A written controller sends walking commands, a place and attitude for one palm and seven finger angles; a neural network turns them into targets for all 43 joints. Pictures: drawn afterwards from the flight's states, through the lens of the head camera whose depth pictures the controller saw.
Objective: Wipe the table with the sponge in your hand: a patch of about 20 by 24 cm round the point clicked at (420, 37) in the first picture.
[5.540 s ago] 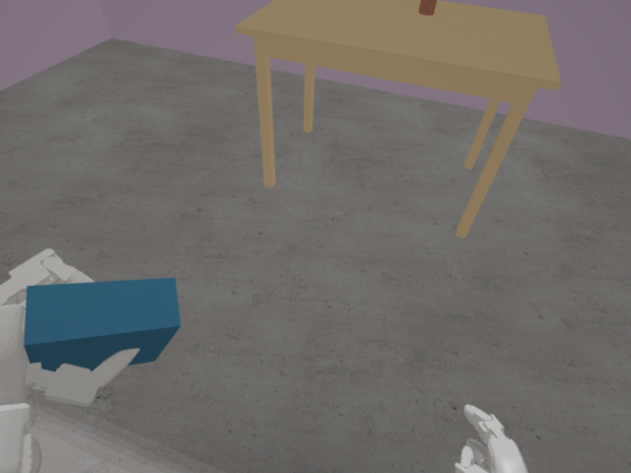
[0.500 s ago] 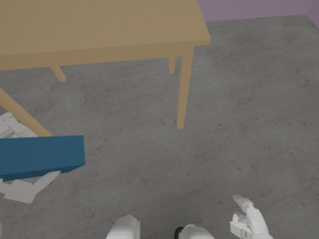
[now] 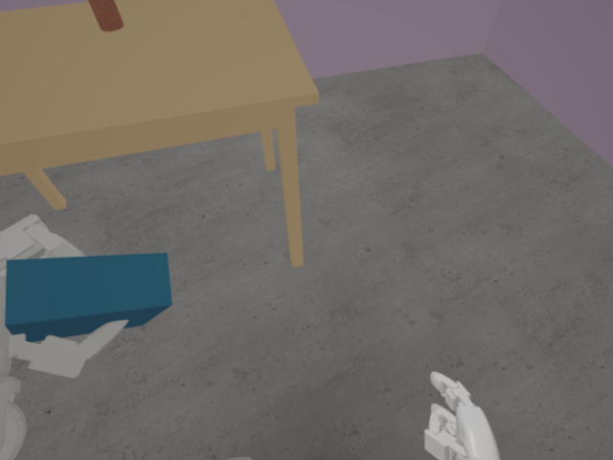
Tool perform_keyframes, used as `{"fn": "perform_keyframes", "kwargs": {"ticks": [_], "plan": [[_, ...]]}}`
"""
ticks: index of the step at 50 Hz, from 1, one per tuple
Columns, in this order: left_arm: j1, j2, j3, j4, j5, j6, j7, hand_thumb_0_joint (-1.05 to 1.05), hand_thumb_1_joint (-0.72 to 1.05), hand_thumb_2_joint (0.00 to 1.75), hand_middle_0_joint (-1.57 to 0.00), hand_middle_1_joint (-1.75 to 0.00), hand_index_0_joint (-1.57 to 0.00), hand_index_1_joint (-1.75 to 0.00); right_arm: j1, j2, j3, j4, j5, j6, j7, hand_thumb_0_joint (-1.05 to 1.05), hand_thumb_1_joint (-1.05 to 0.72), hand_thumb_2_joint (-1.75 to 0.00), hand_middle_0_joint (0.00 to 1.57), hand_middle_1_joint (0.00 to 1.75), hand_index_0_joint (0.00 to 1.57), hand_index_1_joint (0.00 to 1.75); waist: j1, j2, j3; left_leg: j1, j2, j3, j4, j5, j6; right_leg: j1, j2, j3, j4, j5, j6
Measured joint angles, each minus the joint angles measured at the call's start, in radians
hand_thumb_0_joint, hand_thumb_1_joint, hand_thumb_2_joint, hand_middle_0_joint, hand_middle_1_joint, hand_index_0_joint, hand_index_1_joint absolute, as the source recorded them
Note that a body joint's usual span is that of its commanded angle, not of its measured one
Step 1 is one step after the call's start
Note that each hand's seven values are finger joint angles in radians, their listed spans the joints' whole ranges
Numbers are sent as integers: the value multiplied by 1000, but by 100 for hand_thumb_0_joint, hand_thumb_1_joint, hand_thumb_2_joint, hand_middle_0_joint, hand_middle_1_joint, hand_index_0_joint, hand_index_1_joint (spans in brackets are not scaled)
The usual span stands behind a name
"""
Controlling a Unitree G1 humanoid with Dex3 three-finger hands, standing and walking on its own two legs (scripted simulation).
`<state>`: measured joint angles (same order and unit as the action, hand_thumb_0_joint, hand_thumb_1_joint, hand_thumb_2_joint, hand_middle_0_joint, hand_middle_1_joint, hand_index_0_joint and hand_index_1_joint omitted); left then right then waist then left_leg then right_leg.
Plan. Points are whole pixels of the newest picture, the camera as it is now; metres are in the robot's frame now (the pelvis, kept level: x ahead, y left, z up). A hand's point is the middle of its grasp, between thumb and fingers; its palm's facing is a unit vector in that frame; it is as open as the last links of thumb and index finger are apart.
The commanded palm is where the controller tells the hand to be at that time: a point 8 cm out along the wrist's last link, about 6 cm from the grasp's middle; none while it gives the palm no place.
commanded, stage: turn to face it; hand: left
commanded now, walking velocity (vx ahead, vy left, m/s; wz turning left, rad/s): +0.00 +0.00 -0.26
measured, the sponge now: (111, 298) +0.23 +0.21 +0.16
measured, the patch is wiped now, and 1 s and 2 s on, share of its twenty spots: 0.00 0.00 0.00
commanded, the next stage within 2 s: take the last steps up to it in 0.02 s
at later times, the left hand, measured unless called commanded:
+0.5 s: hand (60, 315) +0.20 +0.23 +0.18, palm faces +0.39 -0.81 -0.44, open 8.9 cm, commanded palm +0.15 +0.27 +0.19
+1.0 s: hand (59, 235) +0.28 +0.28 +0.18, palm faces +0.41 -0.80 -0.43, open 8.9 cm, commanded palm +0.22 +0.32 +0.19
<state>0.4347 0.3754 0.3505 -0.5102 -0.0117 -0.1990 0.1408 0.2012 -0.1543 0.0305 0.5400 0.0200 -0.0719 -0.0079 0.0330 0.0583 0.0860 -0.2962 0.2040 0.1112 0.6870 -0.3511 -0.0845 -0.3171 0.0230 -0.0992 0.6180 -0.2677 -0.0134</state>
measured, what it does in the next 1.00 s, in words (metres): steps on the spot: left foot, then left foot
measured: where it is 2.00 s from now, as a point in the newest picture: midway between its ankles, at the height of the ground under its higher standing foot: (277, 430)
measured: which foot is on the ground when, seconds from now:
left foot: up 0.00-0.32, down 0.34-0.58, up 0.60-0.90, down 0.92-1.00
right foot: down 0.00-0.92, up 0.94-1.00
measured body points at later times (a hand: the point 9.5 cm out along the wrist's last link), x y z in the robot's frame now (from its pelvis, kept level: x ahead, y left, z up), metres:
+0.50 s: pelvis -0.02 -0.01 +0.02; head -0.02 -0.01 +0.47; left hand +0.17 +0.27 +0.21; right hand +0.10 -0.26 -0.08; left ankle -0.04 +0.11 -0.72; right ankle -0.01 -0.10 -0.69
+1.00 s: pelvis +0.06 +0.04 +0.00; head +0.09 +0.04 +0.45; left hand +0.26 +0.32 +0.20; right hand +0.23 -0.21 -0.08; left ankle +0.09 +0.16 -0.72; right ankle +0.00 -0.09 -0.68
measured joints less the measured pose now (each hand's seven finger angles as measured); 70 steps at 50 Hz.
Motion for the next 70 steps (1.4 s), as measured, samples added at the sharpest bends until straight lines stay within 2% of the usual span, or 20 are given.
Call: {"fn": "perform_keyframes", "kwargs": {"ticks": [3, 7, 11, 17, 19, 22, 26, 29, 32, 35, 39, 45, 47, 49, 52, 59, 62, 65, 67, 70], "plan": [[-24, -8, -7, 13, -11, -2, -6, -1, -41, 106, -87, -140, -87, -139, -34, -5, 1, 36, -1, 23, -2, 1, -90, -90, 20, 30, 20, 30, -19, -7, 24, -96, -60, -73, 233, -119, 16, -29, 2, 11, 18, -13, -53], [58, -3, 11, -16, -24, -8, -6, -1, -41, 106, -87, -140, -87, -139, -53, -25, -8, 49, -9, 61, -16, 1, -90, -90, 20, 30, 20, 30, -51, -36, 24, -149, -132, -82, 361, -109, 20, -34, 3, 55, -49, 41, -58], [111, 28, 23, -44, -21, -17, 0, -1, -41, 106, -87, -140, -87, -139, -28, -58, -29, 53, -12, 63, -34, 1, -90, -90, 20, 30, 20, 30, -68, -58, -4, -105, -162, -57, 204, -88, 43, -31, 3, 70, -118, 91, -59], [111, 38, 26, -43, -9, -27, 16, -1, -41, 106, -87, -140, -87, -139, 36, -110, -64, 62, -15, 55, -55, 1, -90, -90, 20, 29, 20, 30, -73, -73, -60, 72, -178, -18, -191, -29, 99, -37, -1, 52, -109, 81, -44], [94, 25, 24, -17, -5, -32, 17, -1, -41, 106, -87, -140, -87, -139, 50, -109, -74, 65, -15, 48, -62, 1, -90, -90, 19, 29, 20, 30, -65, -78, -63, 84, -178, -16, -195, 72, 104, -51, -4, 54, -17, -43, -21], [78, -2, 18, 45, 11, -35, 15, -1, -41, 106, -87, -140, -87, -139, 74, -92, -77, 81, -13, 21, -63, 1, -90, -90, 19, 29, 20, 30, -65, -58, -93, 92, -169, -30, -182, 52, 108, -98, -16, 31, 208, -146, 9], [65, -27, 0, 76, 15, -22, 13, -1, -41, 106, -87, -140, -87, -139, 85, -60, -58, 99, -13, -9, -56, 1, -90, -90, 19, 29, 20, 30, -50, -26, -105, 103, -152, -44, -177, 37, 88, -41, -46, -18, 146, -173, 31], [43, -17, -7, 68, 20, -28, 12, -1, -41, 106, -87, -140, -87, -139, 75, -37, -37, 97, -16, -20, -50, 1, -90, -90, 20, 30, 20, 30, -40, -17, -94, 63, -147, -52, -79, -15, 79, 45, -56, -36, -54, -61, 10], [-11, -30, -30, 89, 15, -43, -1, -1, -41, 106, -87, -140, -87, -139, 27, -36, -38, 131, -15, -2, -38, 1, -90, -90, 20, 30, 20, 30, -39, 7, -60, -62, -159, -86, 229, -82, 84, 37, -58, -58, -6, -39, -21], [6, -39, -27, 85, 6, -57, -14, -1, -41, 106, -87, -140, -87, -139, -1, -39, -38, 140, -15, 25, -29, 1, -90, -90, 20, 30, 20, 30, -40, -3, -45, -167, -158, -79, 404, -37, 72, 63, -72, -53, -48, -41, -16], [67, -22, -3, 41, 6, -72, -11, -1, -41, 106, -87, -139, -87, -139, -5, -44, -42, 109, -17, 35, -30, 1, -90, -90, 20, 30, 20, 30, -42, -43, -27, -187, -122, -40, 233, 19, 72, 96, -103, -40, -114, -17, 2], [77, -11, 8, -28, 5, -62, 16, -1, -41, 106, -87, -139, -87, -139, 16, -83, -67, 64, -19, 14, -50, 1, -90, -90, 20, 30, 20, 30, -15, -70, -8, -35, -127, 31, -147, 96, 88, 118, -147, -20, -65, -78, 52], [42, -1, 20, -32, 1, -60, 23, -1, -41, 106, -87, -139, -87, -139, 5, -81, -81, 56, -13, 5, -57, 1, -90, -90, 20, 30, 20, 30, -13, -83, 1, -22, -139, 43, -147, 167, 97, 77, -160, 7, 70, -156, 49], [-5, 9, 29, 8, 0, -60, 24, -1, -41, 106, -87, -139, -87, -139, -18, -56, -83, 63, -10, -2, -58, 1, -90, -90, 20, 29, 20, 30, -18, -94, 7, -29, -146, 49, -97, 117, 97, -2, -140, 44, 289, -260, 38], [-17, 11, 34, 31, -5, -41, 19, -1, -41, 106, -87, -139, -87, -139, -34, -19, -65, 69, -3, -18, -47, 1, -90, -90, 19, 29, 20, 30, -39, -83, -6, -19, -141, 44, -109, 86, 102, -94, -109, 29, 435, -275, 38], [78, 32, 24, -48, -10, -48, 8, -1, -41, 106, -87, -139, -87, -139, 6, 15, -20, 60, -6, -41, -36, 1, -90, -90, 20, 30, 20, 30, -40, -39, -28, 3, -134, 41, -80, 27, 79, -18, -87, -62, 9, -97, 26], [50, 19, 14, -8, -7, -56, -2, -1, -41, 106, -87, -139, -87, -139, -3, -13, -27, 103, -9, -11, -34, 1, -90, -90, 20, 30, 20, 30, -32, -6, -22, -92, -146, -20, 208, -76, 83, -9, -89, -74, 44, -73, -24], [33, -14, 15, 52, -11, -59, -10, -1, -41, 106, -87, -139, -87, -139, -11, -42, -36, 142, -10, 20, -30, 1, -90, -90, 20, 30, 20, 30, -25, -9, -19, -193, -161, -56, 450, -52, 67, 40, -103, -68, -1, -81, -13], [40, -30, 19, 72, -6, -65, -7, -1, -41, 106, -87, -139, -87, -139, -10, -57, -42, 143, -12, 30, -32, 1, -90, -90, 20, 30, 20, 30, -29, -19, -17, -231, -147, -57, 449, -22, 62, 75, -113, -65, -52, -66, 1], [56, -36, 13, 56, 2, -66, 1, -1, -41, 106, -87, -139, -87, -139, -5, -72, -54, 119, -16, 30, -35, 1, -90, -90, 20, 30, 20, 30, -34, -52, 0, -216, -121, -27, 241, 20, 68, 117, -138, -56, -101, -58, 19]]}}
